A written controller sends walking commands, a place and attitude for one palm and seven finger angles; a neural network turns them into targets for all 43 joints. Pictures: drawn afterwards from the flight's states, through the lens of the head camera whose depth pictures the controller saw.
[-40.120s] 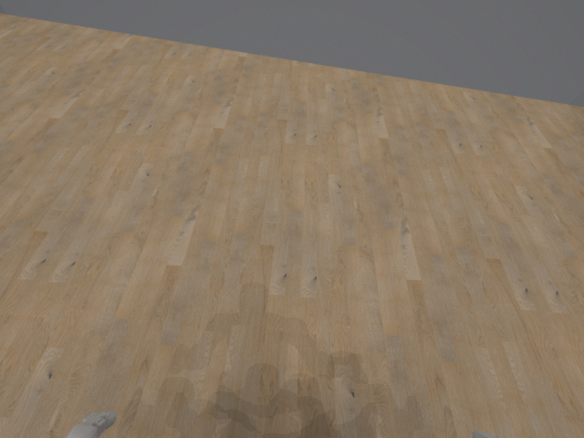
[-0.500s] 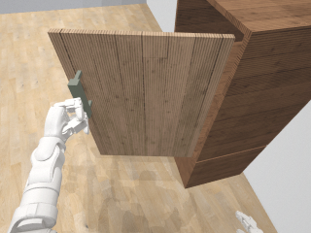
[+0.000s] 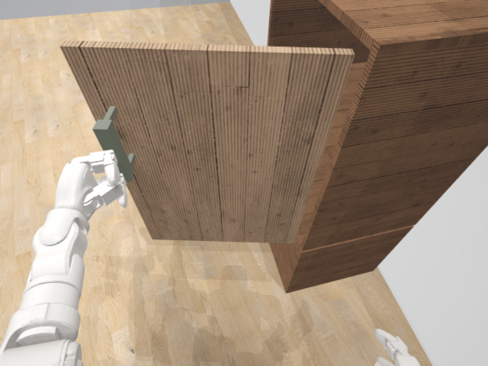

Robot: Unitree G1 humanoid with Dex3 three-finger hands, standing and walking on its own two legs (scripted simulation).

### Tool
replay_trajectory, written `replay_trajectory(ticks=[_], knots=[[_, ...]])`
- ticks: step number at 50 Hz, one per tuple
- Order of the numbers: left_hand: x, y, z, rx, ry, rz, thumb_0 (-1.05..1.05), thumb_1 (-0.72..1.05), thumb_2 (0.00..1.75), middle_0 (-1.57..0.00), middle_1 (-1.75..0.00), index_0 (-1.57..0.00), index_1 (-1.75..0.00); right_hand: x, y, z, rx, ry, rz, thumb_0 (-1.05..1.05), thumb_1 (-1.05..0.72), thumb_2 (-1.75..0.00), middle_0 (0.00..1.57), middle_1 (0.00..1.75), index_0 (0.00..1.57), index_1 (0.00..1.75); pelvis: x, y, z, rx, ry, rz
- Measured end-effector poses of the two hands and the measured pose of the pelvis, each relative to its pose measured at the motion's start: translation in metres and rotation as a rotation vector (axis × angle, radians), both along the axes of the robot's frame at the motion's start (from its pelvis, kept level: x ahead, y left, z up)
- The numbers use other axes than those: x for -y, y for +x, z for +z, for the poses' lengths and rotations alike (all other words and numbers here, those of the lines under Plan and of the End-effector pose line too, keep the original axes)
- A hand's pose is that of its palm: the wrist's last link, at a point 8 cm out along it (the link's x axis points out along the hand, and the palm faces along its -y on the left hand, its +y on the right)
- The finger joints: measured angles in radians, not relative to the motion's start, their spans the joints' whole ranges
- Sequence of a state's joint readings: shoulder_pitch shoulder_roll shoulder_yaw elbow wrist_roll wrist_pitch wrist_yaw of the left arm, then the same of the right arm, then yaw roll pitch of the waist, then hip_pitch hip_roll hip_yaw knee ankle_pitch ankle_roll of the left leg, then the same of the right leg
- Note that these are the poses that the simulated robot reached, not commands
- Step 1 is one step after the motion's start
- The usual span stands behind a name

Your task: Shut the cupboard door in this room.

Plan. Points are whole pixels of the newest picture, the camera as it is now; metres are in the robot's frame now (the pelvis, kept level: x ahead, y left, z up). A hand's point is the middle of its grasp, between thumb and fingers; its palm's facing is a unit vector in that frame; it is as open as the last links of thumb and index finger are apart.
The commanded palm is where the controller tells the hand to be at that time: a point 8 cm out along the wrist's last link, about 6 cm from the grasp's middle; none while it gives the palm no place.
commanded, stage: push the door shut along its arc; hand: left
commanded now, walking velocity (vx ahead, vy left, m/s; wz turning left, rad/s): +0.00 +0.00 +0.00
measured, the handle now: (119, 144) +0.47 +0.24 +0.09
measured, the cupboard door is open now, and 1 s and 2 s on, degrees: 75 60 46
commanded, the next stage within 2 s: pull the fist back off the door in 1.72 s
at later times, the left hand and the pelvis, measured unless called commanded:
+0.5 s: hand (136, 156) +0.44 +0.20 +0.09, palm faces -0.14 -0.99 -0.02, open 3.1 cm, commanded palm +0.43 +0.25 +0.09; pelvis +0.00 +0.00 -0.01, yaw +0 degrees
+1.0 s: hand (161, 135) +0.50 +0.17 +0.09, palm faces -0.29 -0.96 -0.01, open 3.1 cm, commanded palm +0.50 +0.21 +0.09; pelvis +0.00 +0.02 -0.02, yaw -1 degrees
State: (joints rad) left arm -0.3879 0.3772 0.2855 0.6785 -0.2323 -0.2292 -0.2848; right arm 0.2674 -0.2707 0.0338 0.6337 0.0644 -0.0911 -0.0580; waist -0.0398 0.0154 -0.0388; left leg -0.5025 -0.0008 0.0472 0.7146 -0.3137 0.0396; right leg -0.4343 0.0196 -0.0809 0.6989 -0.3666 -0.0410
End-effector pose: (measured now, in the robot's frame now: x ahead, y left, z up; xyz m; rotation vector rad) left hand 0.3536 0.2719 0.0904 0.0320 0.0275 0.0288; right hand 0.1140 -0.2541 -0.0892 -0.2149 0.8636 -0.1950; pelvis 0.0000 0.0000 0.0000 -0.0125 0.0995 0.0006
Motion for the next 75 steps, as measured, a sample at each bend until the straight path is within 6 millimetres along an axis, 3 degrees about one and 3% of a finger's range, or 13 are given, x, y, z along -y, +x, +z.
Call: replay_trajectory(ticks=[7, 20, 42, 53, 61, 75], knots=[[0.006, 0.024, 0.012, 0.038, 0.007, -0.070, 0.02, 0.89, 0.90, -1.30, -1.50, -1.30, -1.50, 0.013, -0.010, -0.005, -0.044, -0.021, -0.015, 0.01, -0.90, -0.90, 0.21, 0.30, 0.20, 0.30, 0.006, 0.000, -0.002, -0.021, 0.000, 0.003], [0.010, 0.060, 0.008, -0.008, 0.004, -0.140, 0.02, 0.89, 0.90, -1.30, -1.50, -1.31, -1.50, 0.025, -0.050, -0.017, -0.183, -0.035, -0.073, 0.01, -0.90, -0.90, 0.21, 0.30, 0.20, 0.30, 0.007, 0.003, -0.007, -0.071, 0.001, -0.002], [0.025, 0.115, 0.007, -0.016, -0.027, -0.274, 0.01, 0.90, 0.90, -1.30, -1.50, -1.29, -1.50, 0.005, -0.091, -0.020, -0.306, -0.060, -0.132, 0.01, -0.90, -0.90, 0.21, 0.30, 0.20, 0.30, -0.016, 0.004, -0.015, -0.139, -0.023, -0.007], [0.054, 0.147, 0.007, -0.017, -0.013, -0.344, 0.02, 0.90, 0.90, -1.30, -1.50, -1.29, -1.50, -0.007, -0.115, -0.027, -0.374, -0.056, -0.147, 0.01, -0.90, -0.90, 0.21, 0.30, 0.20, 0.30, -0.024, 0.001, -0.022, -0.186, -0.031, -0.008], [0.080, 0.172, 0.010, -0.040, -0.043, -0.365, 0.01, 0.90, 0.90, -1.30, -1.50, -1.29, -1.50, -0.007, -0.138, -0.028, -0.418, -0.049, -0.199, 0.01, -0.90, -0.90, 0.21, 0.30, 0.20, 0.30, -0.022, 0.003, -0.025, -0.211, -0.027, -0.027], [0.081, 0.197, 0.008, -0.049, -0.025, -0.392, -0.01, 0.85, 0.90, -1.29, -1.50, -1.29, -1.50, 0.007, -0.171, -0.026, -0.537, -0.079, -0.247, 0.01, -0.90, -0.90, 0.21, 0.30, 0.20, 0.30, -0.008, 0.003, -0.033, -0.262, -0.035, -0.031]])
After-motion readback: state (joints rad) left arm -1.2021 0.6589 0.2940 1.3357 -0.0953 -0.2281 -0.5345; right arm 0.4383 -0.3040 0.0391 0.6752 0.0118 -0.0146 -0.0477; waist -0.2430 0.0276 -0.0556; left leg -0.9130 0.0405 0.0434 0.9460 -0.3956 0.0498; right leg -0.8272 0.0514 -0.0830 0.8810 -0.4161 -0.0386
